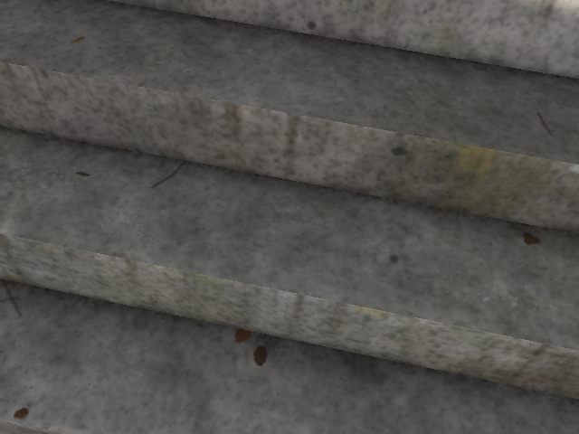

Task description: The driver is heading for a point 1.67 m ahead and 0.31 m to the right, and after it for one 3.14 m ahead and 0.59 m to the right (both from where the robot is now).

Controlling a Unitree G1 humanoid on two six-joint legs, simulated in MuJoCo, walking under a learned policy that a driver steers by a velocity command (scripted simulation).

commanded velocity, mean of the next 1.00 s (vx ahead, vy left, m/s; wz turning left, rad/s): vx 0.00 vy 0.00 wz -0.40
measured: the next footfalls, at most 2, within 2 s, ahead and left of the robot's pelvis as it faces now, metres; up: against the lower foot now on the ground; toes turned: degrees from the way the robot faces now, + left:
right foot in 0.32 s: -0.02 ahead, -0.15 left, +0.00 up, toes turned -15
left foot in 0.76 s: +0.03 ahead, +0.07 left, +0.00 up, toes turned -22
